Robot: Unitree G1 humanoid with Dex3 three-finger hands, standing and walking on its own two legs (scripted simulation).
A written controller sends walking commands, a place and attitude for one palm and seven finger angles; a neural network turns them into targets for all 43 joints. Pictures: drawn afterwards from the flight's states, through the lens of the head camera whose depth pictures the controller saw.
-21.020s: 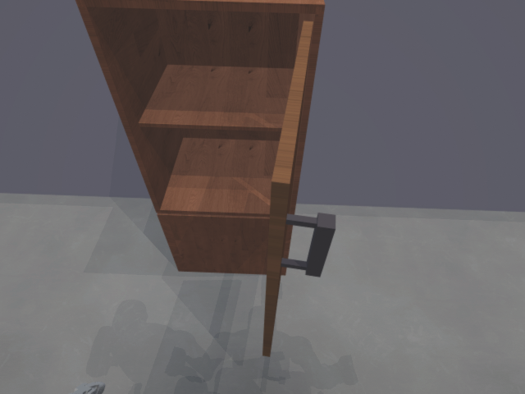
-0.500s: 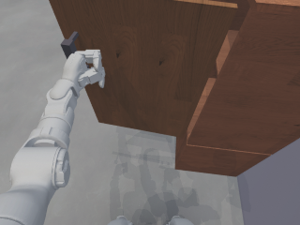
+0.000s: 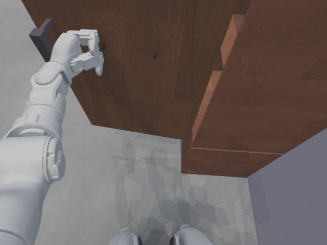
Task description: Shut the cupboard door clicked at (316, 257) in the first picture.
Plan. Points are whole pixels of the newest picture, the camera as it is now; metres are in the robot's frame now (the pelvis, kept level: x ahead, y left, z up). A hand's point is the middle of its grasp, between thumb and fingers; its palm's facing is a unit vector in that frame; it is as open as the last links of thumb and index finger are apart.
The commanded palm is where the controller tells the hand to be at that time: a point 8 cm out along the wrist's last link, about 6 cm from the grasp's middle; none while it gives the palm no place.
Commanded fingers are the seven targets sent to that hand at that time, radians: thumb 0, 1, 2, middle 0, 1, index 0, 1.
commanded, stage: push the door shut along its arc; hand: left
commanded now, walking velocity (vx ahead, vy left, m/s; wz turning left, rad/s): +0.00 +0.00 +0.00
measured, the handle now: (55, 51) +0.56 +0.20 +0.12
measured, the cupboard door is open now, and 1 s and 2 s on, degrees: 84 70 70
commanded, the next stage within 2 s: pull the fist back off the door in 0.32 s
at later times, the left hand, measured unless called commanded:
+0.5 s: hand (115, 44) +0.55 +0.06 +0.14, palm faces -0.29 -0.95 +0.08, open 3.3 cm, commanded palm +0.55 +0.10 +0.13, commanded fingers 0.00 0.90 0.90 -1.30 -1.50 -1.30 -1.50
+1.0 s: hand (109, 52) +0.52 +0.07 +0.15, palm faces +0.03 -1.00 -0.05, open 3.1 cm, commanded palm +0.48 +0.11 +0.13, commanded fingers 0.00 0.90 0.90 -1.30 -1.50 -1.30 -1.50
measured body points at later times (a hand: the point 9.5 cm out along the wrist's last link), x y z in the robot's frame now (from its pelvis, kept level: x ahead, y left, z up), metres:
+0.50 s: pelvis +0.00 +0.00 -0.01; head +0.13 -0.01 +0.41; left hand +0.56 +0.11 +0.14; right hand -0.01 -0.28 -0.13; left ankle +0.03 +0.10 -0.70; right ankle +0.00 -0.10 -0.70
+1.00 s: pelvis +0.02 -0.02 +0.01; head +0.08 -0.03 +0.46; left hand +0.51 +0.12 +0.16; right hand -0.01 -0.27 -0.12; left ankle +0.03 +0.10 -0.70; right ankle +0.00 -0.10 -0.70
